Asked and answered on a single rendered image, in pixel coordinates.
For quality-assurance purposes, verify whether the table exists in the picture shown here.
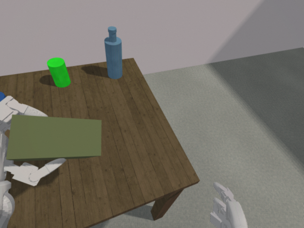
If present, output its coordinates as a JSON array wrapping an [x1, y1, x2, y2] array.
[[0, 58, 200, 228]]

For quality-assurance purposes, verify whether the robot right hand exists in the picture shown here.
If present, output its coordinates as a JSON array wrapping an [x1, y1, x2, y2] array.
[[210, 182, 248, 228]]

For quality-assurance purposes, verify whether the robot left hand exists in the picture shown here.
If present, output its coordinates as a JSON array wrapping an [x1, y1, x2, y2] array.
[[0, 96, 66, 186]]

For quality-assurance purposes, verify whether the sponge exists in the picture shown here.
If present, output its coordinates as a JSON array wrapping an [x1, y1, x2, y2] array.
[[6, 114, 102, 162]]

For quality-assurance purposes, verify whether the left robot forearm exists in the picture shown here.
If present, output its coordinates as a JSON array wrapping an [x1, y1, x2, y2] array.
[[0, 180, 15, 228]]

